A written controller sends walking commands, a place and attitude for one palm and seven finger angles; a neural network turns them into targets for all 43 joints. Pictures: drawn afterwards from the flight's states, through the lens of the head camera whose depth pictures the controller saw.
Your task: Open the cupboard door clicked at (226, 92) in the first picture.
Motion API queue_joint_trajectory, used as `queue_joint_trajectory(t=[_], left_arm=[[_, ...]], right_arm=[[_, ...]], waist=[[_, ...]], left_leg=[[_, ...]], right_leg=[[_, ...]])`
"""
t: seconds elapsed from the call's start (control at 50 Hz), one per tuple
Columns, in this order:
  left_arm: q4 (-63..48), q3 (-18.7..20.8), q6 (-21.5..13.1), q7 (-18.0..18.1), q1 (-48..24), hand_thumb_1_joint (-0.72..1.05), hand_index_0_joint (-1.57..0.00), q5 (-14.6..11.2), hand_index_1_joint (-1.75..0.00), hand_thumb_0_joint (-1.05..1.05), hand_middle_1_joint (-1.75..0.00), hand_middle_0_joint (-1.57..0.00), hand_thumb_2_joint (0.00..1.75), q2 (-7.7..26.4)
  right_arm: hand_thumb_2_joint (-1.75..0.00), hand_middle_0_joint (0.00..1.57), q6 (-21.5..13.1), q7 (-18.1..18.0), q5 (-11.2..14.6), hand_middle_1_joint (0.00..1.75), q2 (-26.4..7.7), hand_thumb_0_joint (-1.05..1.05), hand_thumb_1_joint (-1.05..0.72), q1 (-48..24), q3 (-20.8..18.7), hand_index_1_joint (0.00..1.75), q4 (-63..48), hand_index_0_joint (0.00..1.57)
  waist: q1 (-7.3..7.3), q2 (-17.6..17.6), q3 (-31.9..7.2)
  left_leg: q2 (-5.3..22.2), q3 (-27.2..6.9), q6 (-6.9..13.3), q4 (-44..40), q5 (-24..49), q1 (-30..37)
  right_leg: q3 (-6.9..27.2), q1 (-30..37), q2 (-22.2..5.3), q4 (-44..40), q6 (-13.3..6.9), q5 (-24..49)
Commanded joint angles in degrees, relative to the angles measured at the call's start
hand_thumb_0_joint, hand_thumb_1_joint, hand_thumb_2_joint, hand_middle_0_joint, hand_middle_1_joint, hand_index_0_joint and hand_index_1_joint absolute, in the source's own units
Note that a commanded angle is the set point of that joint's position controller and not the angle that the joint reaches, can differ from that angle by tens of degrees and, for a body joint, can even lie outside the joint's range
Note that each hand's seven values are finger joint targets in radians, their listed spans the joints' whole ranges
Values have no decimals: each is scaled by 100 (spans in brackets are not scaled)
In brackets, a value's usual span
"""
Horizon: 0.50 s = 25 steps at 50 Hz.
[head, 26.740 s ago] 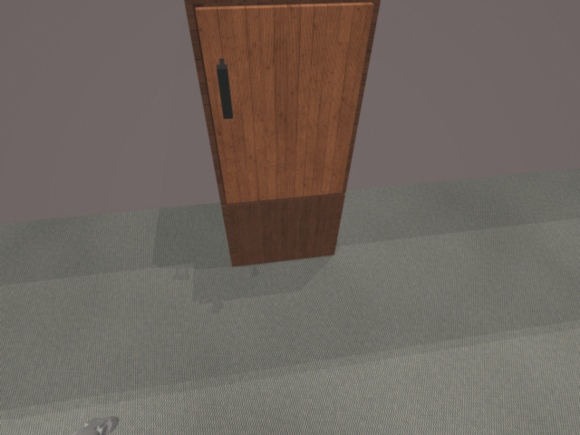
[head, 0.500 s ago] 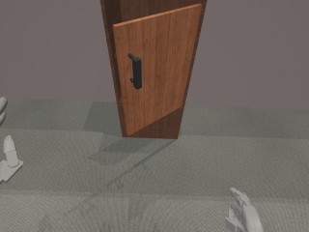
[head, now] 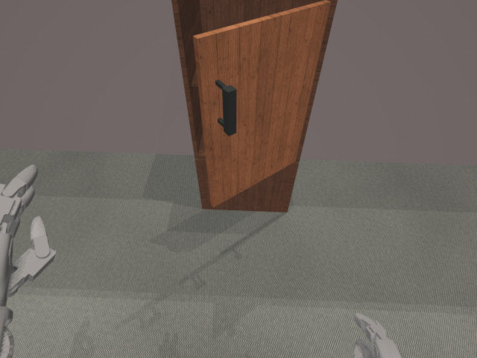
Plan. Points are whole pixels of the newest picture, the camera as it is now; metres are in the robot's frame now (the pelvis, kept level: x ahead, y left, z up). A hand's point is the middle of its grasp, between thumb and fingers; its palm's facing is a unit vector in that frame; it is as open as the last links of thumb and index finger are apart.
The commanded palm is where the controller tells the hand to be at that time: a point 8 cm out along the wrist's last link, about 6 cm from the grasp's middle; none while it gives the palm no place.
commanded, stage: let the arm hang, fingers relaxed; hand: left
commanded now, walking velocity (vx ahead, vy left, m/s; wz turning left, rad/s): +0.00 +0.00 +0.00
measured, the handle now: (224, 107) +0.66 +0.07 +0.05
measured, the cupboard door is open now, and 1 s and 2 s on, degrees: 38 38 38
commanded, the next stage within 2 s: look to check the result in 1.06 s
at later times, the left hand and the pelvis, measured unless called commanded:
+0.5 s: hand out of the picture +0.01 +0.19 -0.17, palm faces +0.02 -0.96 -0.26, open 7.2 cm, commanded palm none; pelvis -0.01 -0.03 +0.00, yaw +2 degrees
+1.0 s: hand out of the picture +0.09 +0.18 -0.16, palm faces +0.02 -0.97 -0.25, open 7.4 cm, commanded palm none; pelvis +0.02 -0.02 +0.01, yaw +1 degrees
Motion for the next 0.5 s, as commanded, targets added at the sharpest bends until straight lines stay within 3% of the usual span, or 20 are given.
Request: queue_joint_trajectory(t=[0.0,0.02,0.06,0.1,0.12,0.14,0.18,0.22,0.26,0.3,0.32,0.42,0.48], left_arm=[[2834,-1200,1166,-656,-508,90,-20,214,-30,0,-30,-20,90,-200],[3068,-1236,1172,-655,-750,90,-20,236,-30,0,-30,-20,90,-168],[3669,-1296,1164,-646,-963,90,-20,260,-30,0,-30,-20,90,-45],[4398,-1313,1148,-648,-1070,90,-20,294,-30,0,-30,-20,90,118],[4734,-1361,1152,-650,-1188,90,-20,295,-30,0,-30,-20,90,201],[5011,-1431,1176,-642,-1349,90,-20,279,-30,0,-30,-20,90,235],[5549,-1563,1196,-626,-1606,90,-20,223,-30,0,-30,-20,90,146],[5988,-1653,1201,-610,-1704,90,-20,181,-30,0,-30,-20,90,54],[6417,-1677,1207,-594,-1627,90,-20,163,-30,0,-30,-20,90,-45],[6786,-1627,1197,-583,-1465,90,-20,156,-30,0,-30,-20,90,-182],[6942,-1639,1196,-582,-1460,90,-20,147,-30,0,-30,-20,90,-164],[7480,-1667,1147,-596,-1592,90,-20,117,-30,0,-30,-20,90,-110],[7685,-1665,1147,-592,-1620,90,-20,117,-30,0,-30,-20,90,-99]], right_arm=[[-90,20,277,160,-67,30,-1318,0,-90,-194,-489,30,219,20],[-90,20,362,139,-98,30,-1356,0,-90,-298,-440,30,196,20],[-90,20,465,112,-158,30,-1447,0,-90,-440,-395,30,225,20],[-90,20,563,101,-169,30,-1464,0,-90,-569,-396,30,331,20],[-90,20,615,100,-149,30,-1403,0,-90,-529,-375,30,408,20],[-90,20,683,104,-127,30,-1275,0,-90,-409,-339,30,463,20],[-90,20,794,90,-145,30,-1021,0,-90,-221,-254,30,733,20],[-90,20,833,78,-162,30,-954,0,-90,-231,-196,30,959,20],[-90,20,857,61,-168,30,-945,0,-90,-303,-175,30,1096,20],[-90,20,874,29,-180,30,-901,0,-90,-261,-180,30,1245,20],[-90,20,894,25,-175,30,-892,0,-90,-227,-180,30,1323,20],[-90,20,931,9,-150,30,-936,0,-90,170,-212,30,1715,20],[-90,20,942,9,-155,30,-918,0,-90,299,-222,30,1883,20]], waist=[[-139,271,-179],[-106,127,-132],[-6,-452,-293],[129,-979,-554],[82,-1190,-662],[-2,-1189,-666],[-110,-827,-707],[-105,35,-630],[-14,623,-484],[48,878,-457],[50,910,-352],[-12,143,34],[-15,-101,234]], left_leg=[[936,-857,46,-332,2031,-729],[1038,-1135,195,-534,1986,-936],[1156,-1367,370,-615,1975,-908],[884,-1076,283,-292,1727,-772],[590,-841,156,-71,1285,-590],[349,-651,63,58,769,-445],[182,-463,-11,122,282,-46],[305,-623,-7,-184,349,57],[509,-804,23,-526,251,-208],[568,-835,13,-688,80,-402],[557,-824,-4,-744,-72,-478],[545,-787,-4,-821,-270,-385],[531,-745,8,-852,-334,-371]], right_leg=[[197,-150,-253,841,-217,-91],[223,-62,-123,1131,-212,-385],[372,226,-107,1173,-217,-633],[542,635,-335,665,-261,309],[778,641,-549,377,-359,625],[974,513,-773,136,-497,560],[1202,272,-968,-179,-637,151],[1058,192,-771,-211,-555,-369],[838,440,-565,-215,-399,-585],[707,734,-518,-277,-355,-466],[708,766,-514,-341,-361,-518],[817,584,-581,-789,-412,-994],[848,455,-595,-955,-403,-1275]])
